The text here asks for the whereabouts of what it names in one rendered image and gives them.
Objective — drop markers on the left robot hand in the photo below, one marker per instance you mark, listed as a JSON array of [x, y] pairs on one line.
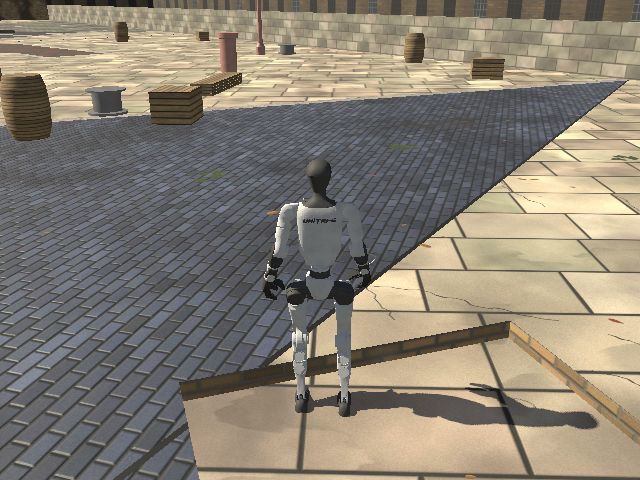
[[266, 286]]

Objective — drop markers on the robot right upper arm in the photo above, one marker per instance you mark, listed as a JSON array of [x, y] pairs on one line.
[[350, 211]]

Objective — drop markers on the robot left upper arm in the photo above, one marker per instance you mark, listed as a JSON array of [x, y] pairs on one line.
[[287, 213]]

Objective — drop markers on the right robot hand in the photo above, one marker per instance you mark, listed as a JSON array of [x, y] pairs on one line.
[[356, 274]]

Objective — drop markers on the right robot foot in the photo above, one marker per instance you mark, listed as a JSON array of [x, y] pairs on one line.
[[344, 408]]

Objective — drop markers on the robot left forearm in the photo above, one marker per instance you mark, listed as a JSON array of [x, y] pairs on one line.
[[273, 266]]

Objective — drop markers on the left robot thigh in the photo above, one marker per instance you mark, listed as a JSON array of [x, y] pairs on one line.
[[297, 303]]

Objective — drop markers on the robot right forearm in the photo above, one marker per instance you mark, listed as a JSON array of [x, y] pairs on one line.
[[362, 262]]

